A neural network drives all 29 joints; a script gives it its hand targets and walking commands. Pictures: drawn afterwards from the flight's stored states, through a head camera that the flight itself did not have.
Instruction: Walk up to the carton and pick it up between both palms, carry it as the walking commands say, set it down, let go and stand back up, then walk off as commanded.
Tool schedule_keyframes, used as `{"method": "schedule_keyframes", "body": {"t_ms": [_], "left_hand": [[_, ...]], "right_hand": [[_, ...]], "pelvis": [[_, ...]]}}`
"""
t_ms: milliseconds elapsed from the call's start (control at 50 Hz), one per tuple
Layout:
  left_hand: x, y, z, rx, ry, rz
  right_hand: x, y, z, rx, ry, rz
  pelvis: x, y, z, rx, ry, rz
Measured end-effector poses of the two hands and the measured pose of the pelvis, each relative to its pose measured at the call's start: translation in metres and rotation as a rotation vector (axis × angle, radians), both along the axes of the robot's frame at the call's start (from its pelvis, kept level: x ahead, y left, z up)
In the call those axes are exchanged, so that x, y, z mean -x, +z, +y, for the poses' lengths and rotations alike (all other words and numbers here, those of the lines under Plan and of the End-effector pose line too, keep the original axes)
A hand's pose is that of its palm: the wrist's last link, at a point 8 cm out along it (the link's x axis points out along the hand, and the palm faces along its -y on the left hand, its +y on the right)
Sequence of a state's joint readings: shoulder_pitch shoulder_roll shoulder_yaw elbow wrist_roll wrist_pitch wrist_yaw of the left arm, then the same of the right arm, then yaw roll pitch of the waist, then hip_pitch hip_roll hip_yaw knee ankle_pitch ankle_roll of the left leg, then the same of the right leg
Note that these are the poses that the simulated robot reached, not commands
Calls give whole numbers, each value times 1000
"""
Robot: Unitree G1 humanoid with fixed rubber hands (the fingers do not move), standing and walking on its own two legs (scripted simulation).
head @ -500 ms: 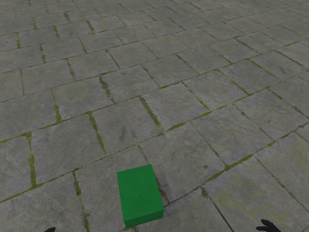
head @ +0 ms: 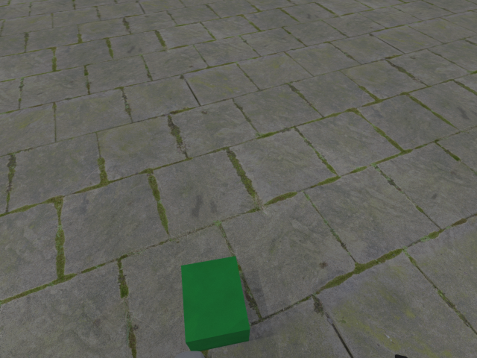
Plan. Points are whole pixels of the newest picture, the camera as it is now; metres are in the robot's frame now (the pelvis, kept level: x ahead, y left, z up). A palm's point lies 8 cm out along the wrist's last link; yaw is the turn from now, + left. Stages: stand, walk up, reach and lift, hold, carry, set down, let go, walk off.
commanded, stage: walk off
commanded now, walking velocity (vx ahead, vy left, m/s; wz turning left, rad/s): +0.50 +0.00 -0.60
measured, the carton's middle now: (214, 302) +0.42 +0.11 -0.69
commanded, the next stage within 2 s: stand in 0.20 s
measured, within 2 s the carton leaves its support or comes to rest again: rests again in 0.30 s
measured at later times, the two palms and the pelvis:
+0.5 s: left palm (107, 300) +0.25 +0.29 -0.14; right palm (363, 351) +0.15 -0.21 -0.12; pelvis +0.17 +0.04 +0.00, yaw -9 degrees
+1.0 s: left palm (142, 282) +0.29 +0.23 -0.14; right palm (365, 338) +0.18 -0.23 -0.15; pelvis +0.23 +0.00 +0.00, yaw -7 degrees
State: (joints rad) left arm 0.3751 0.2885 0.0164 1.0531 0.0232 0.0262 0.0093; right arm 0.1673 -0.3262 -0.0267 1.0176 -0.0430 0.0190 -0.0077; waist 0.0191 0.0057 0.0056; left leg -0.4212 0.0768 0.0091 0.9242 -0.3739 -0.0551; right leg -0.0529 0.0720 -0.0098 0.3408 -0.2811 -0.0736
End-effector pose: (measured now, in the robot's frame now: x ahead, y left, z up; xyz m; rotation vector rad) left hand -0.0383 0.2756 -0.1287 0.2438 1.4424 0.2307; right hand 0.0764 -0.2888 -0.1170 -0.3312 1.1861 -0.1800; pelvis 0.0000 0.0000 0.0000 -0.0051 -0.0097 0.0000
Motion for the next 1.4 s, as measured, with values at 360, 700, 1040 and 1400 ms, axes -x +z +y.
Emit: {"method": "schedule_keyframes", "body": {"t_ms": [360,700,1040,1400], "left_hand": [[-133,-17,28,43,-47,30],[-371,-5,-47,93,-279,-275],[-316,-12,-48,77,-115,-126],[-280,-16,-51,105,-73,-54]], "right_hand": [[-191,9,74,-69,-15,-266],[-38,-35,87,-182,-323,256],[-105,-30,62,-146,-257,223],[-84,-30,87,-176,-259,270]], "pelvis": [[-131,-11,42,-6,-143,6],[-206,-8,13,-7,-138,-21],[-233,-1,-3,8,-114,-18],[-227,1,4,5,-110,-17]]}}
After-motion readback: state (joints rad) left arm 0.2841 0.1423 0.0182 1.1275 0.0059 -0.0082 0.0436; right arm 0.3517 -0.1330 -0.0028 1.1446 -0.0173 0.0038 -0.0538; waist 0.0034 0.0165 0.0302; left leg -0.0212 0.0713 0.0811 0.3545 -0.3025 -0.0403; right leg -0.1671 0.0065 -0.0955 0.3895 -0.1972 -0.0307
